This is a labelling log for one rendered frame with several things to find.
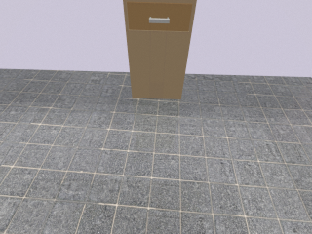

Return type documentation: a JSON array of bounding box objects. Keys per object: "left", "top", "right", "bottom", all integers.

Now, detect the cabinet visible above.
[{"left": 123, "top": 0, "right": 197, "bottom": 99}]

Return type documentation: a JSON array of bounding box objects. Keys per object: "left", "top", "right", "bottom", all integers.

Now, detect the handle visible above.
[{"left": 149, "top": 17, "right": 170, "bottom": 23}]

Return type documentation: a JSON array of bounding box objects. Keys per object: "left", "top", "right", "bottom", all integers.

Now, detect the drawer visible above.
[{"left": 127, "top": 1, "right": 193, "bottom": 31}]

